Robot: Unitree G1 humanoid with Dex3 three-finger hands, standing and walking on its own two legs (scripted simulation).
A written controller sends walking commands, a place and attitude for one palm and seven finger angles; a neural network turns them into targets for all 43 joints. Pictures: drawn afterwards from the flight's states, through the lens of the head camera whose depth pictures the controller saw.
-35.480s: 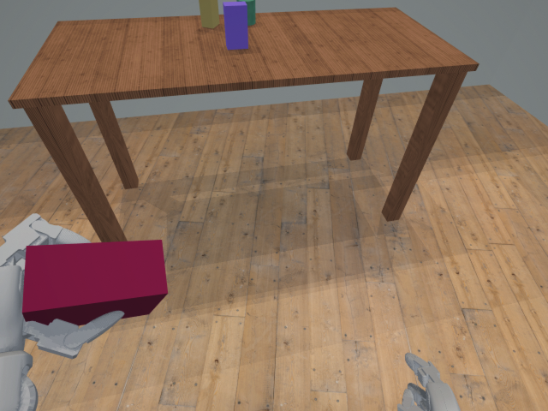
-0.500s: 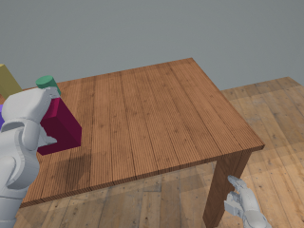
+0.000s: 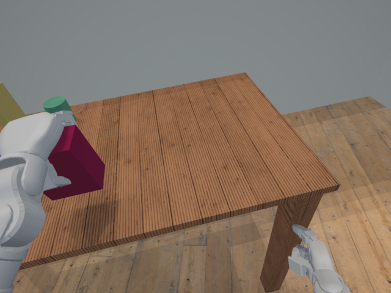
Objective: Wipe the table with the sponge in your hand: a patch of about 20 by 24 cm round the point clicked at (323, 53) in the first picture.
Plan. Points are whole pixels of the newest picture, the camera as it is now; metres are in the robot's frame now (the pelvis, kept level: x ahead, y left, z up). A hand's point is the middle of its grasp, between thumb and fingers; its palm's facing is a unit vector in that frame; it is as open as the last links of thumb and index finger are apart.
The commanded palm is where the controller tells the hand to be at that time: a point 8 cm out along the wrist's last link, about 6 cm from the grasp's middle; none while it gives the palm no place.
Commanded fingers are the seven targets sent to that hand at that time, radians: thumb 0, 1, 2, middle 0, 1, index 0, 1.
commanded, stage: bring the sponge back beside the body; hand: left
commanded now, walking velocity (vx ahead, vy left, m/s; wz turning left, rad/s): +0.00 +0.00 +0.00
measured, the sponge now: (69, 170) +0.27 +0.30 +0.15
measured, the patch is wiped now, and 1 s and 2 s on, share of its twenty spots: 1.00 1.00 1.00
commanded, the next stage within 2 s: step back with the hand held close in 1.40 s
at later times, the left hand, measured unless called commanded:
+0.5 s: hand (44, 170) +0.23 +0.29 +0.20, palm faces +0.22 -0.08 -0.97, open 10.2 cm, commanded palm +0.17 +0.29 +0.27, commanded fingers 0.00 0.10 1.30 -1.20 -1.60 -1.20 -1.60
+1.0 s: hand (39, 194) +0.19 +0.28 +0.19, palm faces +0.21 -0.10 -0.97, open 10.2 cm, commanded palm +0.14 +0.28 +0.26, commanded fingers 0.00 0.10 1.30 -1.20 -1.60 -1.20 -1.60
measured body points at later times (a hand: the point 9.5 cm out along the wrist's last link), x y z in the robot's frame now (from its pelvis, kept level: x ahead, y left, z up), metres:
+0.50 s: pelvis -0.01 +0.01 +0.00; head -0.04 -0.04 +0.45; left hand +0.21 +0.29 +0.25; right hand +0.25 -0.19 -0.07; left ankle +0.03 +0.12 -0.74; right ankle +0.03 -0.09 -0.74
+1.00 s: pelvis -0.01 +0.00 +0.00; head -0.05 -0.05 +0.44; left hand +0.17 +0.29 +0.24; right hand +0.25 -0.19 -0.06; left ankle +0.03 +0.12 -0.74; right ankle +0.03 -0.09 -0.74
